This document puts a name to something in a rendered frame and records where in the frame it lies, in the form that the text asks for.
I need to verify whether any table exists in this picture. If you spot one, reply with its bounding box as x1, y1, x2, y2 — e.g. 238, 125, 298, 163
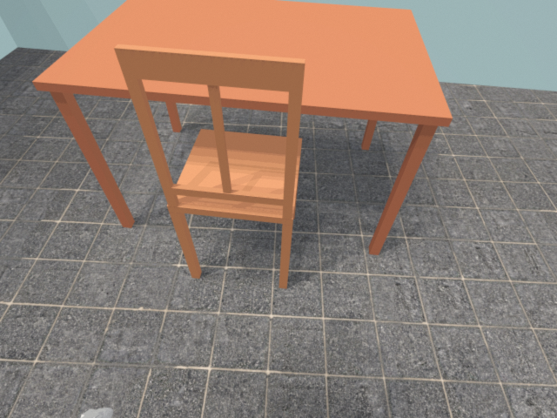
32, 0, 453, 255

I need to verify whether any chair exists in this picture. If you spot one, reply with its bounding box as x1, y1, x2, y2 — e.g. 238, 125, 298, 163
114, 44, 305, 289

